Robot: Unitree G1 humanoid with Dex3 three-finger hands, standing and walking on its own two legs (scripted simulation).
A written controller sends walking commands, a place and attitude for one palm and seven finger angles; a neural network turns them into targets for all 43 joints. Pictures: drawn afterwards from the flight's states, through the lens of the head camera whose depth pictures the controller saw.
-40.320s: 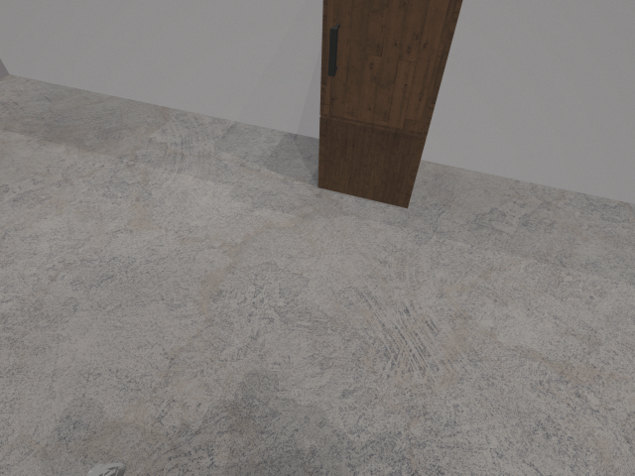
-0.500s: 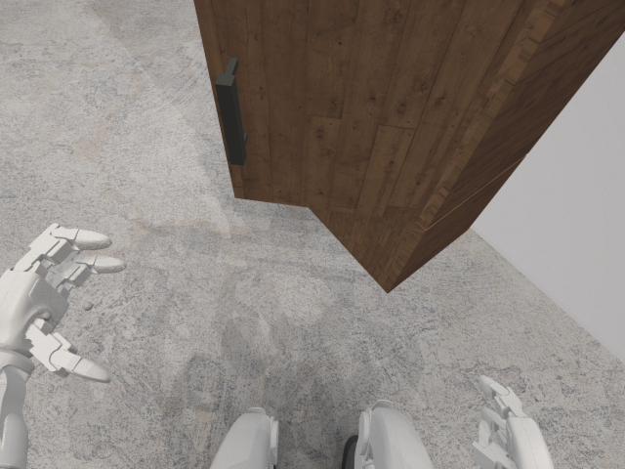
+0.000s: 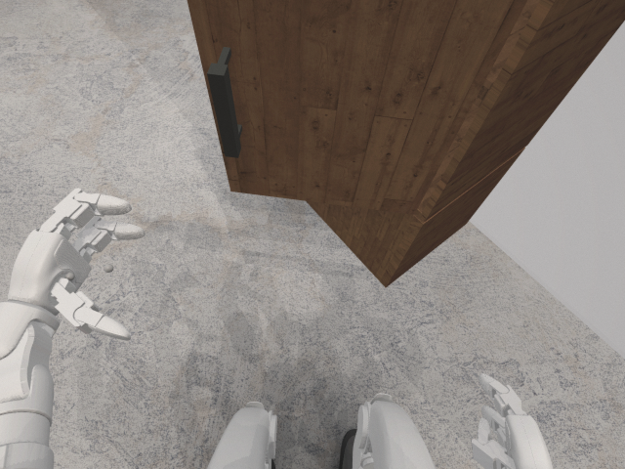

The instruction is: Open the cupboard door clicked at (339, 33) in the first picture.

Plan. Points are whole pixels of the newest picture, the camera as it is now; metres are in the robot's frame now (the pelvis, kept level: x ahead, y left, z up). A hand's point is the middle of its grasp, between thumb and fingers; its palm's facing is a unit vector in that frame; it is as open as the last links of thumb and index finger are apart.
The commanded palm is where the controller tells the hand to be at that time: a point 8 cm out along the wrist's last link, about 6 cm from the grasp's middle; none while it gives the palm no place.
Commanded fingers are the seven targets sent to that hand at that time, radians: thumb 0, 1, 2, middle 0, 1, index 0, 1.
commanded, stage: move the hooked fingers beside the handle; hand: left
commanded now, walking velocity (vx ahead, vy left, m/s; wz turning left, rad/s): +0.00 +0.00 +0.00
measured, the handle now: (229, 106) +0.61 +0.17 +0.04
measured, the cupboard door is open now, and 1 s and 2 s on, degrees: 45 45 45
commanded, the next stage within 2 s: none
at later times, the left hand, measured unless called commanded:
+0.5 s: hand (138, 205) +0.42 +0.25 +0.04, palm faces -0.09 -1.00 -0.02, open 14.0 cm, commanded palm +0.40 +0.30 +0.04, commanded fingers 0.00 -0.50 0.30 -0.30 -1.20 -0.30 -1.20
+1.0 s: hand (172, 155) +0.50 +0.23 +0.04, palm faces -0.08 -1.00 -0.03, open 14.0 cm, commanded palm +0.50 +0.27 +0.04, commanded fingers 0.00 -0.50 0.30 -0.30 -1.20 -0.30 -1.20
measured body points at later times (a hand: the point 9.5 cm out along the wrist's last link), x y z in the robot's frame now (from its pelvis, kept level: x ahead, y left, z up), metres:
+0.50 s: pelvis +0.01 +0.01 +0.00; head +0.13 +0.03 +0.43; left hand +0.42 +0.30 +0.05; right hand +0.10 -0.26 -0.10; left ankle +0.01 +0.10 -0.62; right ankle +0.07 -0.12 -0.62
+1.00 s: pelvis +0.00 +0.01 -0.01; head +0.16 +0.04 +0.41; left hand +0.50 +0.28 +0.05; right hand +0.04 -0.27 -0.12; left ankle +0.01 +0.10 -0.62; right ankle +0.07 -0.12 -0.62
